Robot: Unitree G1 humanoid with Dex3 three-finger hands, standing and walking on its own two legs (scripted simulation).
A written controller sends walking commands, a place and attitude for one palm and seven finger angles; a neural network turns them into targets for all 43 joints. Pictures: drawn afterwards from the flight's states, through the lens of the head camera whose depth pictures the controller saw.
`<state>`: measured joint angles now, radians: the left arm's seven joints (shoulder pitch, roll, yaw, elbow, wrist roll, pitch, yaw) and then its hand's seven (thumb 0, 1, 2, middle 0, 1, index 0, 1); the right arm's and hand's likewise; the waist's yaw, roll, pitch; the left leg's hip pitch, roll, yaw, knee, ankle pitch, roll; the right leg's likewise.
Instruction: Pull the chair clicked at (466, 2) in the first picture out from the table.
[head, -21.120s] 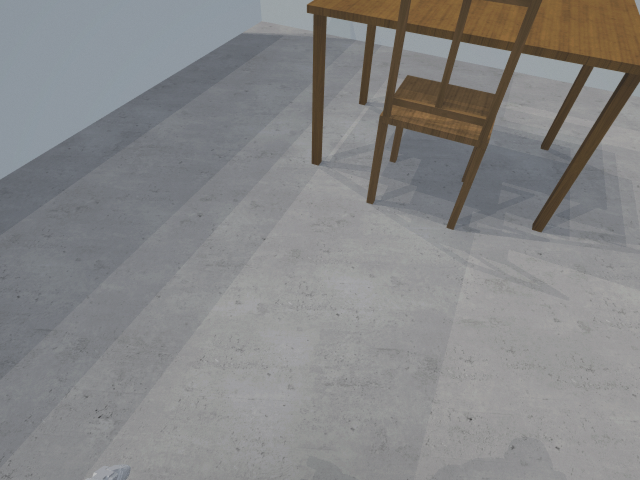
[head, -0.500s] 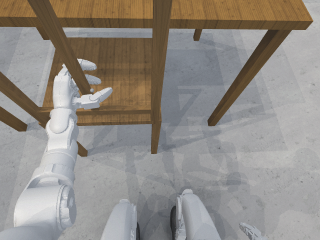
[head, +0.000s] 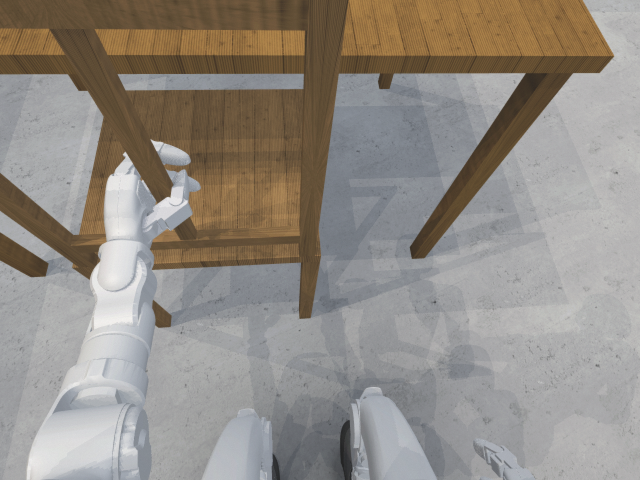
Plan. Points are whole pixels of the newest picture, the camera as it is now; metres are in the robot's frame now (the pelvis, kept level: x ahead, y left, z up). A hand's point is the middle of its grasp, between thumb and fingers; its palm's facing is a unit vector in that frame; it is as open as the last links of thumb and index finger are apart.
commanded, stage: hook a spindle and tug to test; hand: left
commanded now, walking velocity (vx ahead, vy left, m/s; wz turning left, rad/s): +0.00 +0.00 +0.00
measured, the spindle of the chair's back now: (150, 167) +0.47 +0.18 +0.07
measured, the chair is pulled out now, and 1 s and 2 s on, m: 0.01 0.04 0.04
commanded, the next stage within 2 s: open the thumb and straighten the fingers in 0.30 s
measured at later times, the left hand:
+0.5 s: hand (180, 231) +0.41 +0.15 +0.02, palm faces +0.00 -1.00 -0.06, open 5.1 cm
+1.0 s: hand (176, 221) +0.42 +0.16 +0.02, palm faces +0.01 -1.00 -0.06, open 15.8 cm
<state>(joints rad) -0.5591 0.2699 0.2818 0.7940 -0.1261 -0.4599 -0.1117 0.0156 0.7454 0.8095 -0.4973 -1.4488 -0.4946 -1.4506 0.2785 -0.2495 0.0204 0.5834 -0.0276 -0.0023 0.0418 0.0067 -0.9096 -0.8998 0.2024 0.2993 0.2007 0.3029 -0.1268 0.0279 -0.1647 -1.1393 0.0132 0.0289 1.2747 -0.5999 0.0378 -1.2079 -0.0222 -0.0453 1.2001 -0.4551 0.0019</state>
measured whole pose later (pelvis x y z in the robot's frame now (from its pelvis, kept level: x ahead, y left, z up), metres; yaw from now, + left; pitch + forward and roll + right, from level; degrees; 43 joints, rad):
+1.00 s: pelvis -0.02 -0.01 +0.00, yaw +1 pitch +25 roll -1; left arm -0.55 0.29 0.27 0.80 -0.12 -0.44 -0.15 -0.01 -0.52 0.22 -0.21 -0.60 -0.21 -0.61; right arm 0.27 -0.27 0.02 0.61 -0.02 -0.06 0.00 0.01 -0.91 -0.90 0.20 0.30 0.20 0.30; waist -0.11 0.03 -0.14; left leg -1.14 0.00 0.01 1.29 -0.57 0.02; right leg -1.21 -0.03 -0.06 1.22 -0.44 -0.01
